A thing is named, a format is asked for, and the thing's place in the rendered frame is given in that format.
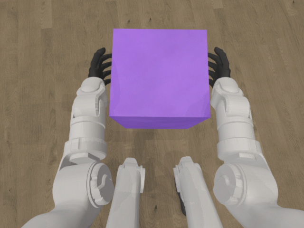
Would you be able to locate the right robot foot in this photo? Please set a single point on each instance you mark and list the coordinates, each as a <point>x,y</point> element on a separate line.
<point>181,203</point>

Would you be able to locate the robot right forearm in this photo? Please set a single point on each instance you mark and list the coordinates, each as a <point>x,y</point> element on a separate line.
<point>237,141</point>

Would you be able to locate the carton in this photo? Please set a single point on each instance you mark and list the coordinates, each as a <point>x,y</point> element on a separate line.
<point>159,78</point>

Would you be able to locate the robot right upper arm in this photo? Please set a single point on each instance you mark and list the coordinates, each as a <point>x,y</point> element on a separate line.
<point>250,194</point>

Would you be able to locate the robot left forearm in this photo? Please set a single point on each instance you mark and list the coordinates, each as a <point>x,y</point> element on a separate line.
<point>87,125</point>

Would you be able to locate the robot left shin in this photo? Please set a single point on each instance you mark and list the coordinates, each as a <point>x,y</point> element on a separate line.
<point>131,160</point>

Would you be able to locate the left robot hand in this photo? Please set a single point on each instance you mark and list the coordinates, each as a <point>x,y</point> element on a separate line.
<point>96,68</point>

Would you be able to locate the right robot hand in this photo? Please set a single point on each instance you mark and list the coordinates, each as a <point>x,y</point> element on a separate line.
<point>221,67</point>

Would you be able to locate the robot left upper arm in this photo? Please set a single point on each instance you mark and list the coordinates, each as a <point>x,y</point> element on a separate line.
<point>80,191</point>

